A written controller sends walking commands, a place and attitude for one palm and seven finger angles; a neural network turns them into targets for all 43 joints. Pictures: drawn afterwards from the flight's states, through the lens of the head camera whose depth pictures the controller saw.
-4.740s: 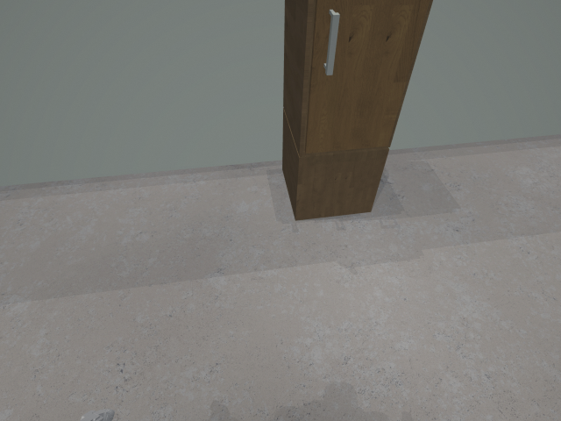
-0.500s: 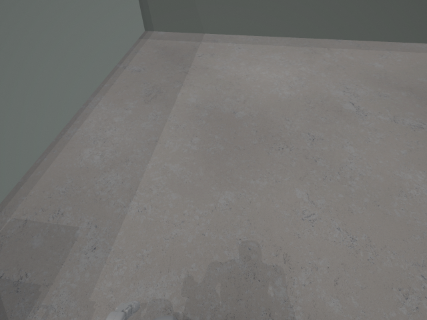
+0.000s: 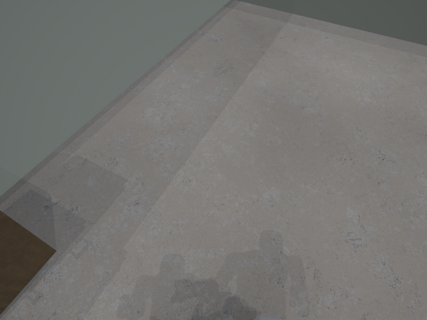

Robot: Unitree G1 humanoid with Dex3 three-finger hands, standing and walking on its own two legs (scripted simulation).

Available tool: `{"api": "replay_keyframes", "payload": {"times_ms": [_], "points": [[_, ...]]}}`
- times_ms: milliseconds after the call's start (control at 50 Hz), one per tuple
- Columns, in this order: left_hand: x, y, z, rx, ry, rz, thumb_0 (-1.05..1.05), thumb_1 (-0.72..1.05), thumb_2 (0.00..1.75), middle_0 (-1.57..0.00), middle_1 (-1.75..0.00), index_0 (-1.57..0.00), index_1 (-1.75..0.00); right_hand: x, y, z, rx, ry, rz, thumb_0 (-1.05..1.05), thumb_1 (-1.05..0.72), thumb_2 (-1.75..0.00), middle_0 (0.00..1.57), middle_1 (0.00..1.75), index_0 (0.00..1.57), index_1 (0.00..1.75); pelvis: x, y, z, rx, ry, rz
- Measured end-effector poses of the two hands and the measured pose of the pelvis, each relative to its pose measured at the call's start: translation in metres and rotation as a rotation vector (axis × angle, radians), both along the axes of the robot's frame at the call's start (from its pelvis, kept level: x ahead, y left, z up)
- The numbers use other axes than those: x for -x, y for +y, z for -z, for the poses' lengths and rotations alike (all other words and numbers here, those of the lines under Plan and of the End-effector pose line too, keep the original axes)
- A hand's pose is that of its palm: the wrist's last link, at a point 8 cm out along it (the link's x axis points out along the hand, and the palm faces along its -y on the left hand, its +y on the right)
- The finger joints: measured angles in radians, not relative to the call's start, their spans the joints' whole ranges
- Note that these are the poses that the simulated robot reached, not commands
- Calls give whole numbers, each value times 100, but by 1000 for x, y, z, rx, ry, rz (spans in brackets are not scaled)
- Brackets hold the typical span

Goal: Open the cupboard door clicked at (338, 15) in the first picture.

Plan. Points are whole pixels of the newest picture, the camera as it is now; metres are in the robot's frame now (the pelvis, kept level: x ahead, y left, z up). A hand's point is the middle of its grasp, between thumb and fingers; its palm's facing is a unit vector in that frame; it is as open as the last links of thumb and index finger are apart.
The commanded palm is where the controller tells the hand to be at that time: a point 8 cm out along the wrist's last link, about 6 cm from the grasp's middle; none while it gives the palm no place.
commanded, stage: turn to face it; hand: left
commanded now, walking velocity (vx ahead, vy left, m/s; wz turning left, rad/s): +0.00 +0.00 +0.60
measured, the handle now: out of the picture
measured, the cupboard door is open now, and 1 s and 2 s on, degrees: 0 0 0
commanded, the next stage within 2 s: take the last steps up to it in 1.80 s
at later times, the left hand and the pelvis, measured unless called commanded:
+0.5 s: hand out of the picture -0.02 +0.15 -0.16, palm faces +0.35 -0.90 -0.27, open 7.3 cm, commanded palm none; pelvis -0.01 -0.06 +0.00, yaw +20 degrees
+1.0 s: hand out of the picture -0.03 +0.20 -0.15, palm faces +0.58 -0.77 -0.26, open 7.4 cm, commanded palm none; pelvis -0.01 -0.04 +0.00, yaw +36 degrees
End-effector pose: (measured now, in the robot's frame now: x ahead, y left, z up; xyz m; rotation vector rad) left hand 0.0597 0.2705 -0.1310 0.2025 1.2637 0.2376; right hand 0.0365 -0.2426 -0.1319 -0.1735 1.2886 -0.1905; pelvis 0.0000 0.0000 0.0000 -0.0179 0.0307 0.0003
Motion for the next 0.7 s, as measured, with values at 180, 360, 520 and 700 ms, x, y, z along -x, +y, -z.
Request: {"api": "replay_keyframes", "payload": {"times_ms": [180,360,520,700], "points": [[-10,-53,-14,-32,-160,-35,1,91,90,-20,-29,-20,-30,-37,-53,23,-26,-41,-89,0,-90,-90,20,30,20,30,8,-44,12,-33,-17,-119],[44,-88,-21,-8,-117,-159,1,90,90,-21,-29,-21,-30,-85,-70,9,-27,-64,-228,0,-91,-90,20,30,20,29,8,-63,-1,-72,-28,-247],[117,-81,-2,13,-10,-318,1,91,90,-21,-30,-21,-30,-126,-32,5,-14,-55,-399,0,-91,-90,20,30,20,29,12,-56,4,-55,-19,-354],[182,-49,24,44,89,-481,1,91,90,-20,-29,-20,-30,-161,38,-8,2,-166,-569,0,-90,-90,20,30,20,29,19,-29,14,-19,-22,-456]]}}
